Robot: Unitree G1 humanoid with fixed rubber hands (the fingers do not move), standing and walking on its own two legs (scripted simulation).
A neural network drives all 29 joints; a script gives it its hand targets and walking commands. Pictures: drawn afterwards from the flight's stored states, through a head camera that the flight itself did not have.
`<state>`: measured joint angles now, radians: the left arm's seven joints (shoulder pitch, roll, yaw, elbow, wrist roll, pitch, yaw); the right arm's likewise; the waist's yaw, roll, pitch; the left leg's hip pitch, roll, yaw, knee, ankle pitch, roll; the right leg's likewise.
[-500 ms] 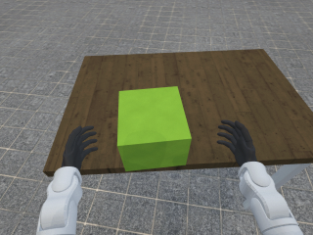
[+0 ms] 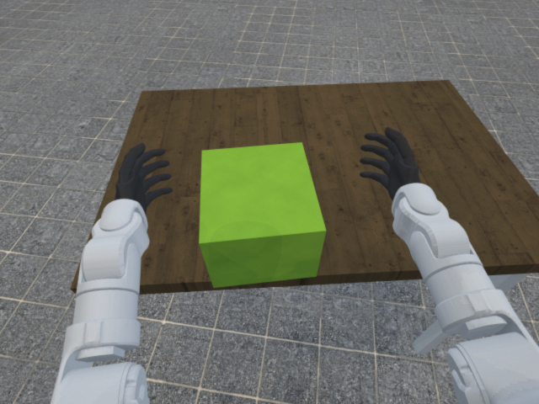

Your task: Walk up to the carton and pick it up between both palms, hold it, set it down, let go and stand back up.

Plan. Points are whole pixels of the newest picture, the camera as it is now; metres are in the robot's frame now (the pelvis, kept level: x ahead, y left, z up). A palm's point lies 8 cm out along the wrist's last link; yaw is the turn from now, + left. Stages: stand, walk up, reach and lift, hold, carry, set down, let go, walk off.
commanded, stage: reach and lift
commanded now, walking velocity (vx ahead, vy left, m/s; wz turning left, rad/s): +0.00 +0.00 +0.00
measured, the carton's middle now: (258, 213) +0.43 +0.07 +0.01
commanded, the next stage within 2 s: none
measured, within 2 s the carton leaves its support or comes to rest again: neither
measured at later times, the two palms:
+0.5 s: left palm (139, 159) +0.42 +0.24 +0.14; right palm (389, 141) +0.46 -0.13 +0.15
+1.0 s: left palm (164, 212) +0.40 +0.22 +0.04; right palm (369, 195) +0.43 -0.12 +0.06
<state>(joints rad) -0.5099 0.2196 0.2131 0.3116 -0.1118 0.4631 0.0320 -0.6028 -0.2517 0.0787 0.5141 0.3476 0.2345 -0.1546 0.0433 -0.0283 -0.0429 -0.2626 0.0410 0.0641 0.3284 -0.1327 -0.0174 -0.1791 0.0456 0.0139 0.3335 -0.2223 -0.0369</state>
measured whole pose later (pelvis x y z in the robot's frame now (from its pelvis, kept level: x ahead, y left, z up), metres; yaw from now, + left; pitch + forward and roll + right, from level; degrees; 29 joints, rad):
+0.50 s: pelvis +0.00 +0.00 +0.00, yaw +0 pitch +8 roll +0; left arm -0.86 0.27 0.16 0.82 -0.11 0.28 0.05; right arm -0.96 -0.27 0.09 0.97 0.37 0.18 -0.13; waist 0.06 -0.01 -0.11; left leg -0.36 0.05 0.04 0.37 -0.15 -0.02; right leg -0.25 0.05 0.00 0.33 -0.22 -0.04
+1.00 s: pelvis -0.01 +0.00 -0.01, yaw +1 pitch +19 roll -1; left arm -0.84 0.19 0.10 1.26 -0.12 -0.27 0.06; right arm -0.87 -0.15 -0.02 1.22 0.22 -0.18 -0.09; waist 0.05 -0.02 -0.23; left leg -0.65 0.05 0.01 0.48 -0.16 -0.02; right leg -0.54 0.06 -0.03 0.44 -0.23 -0.04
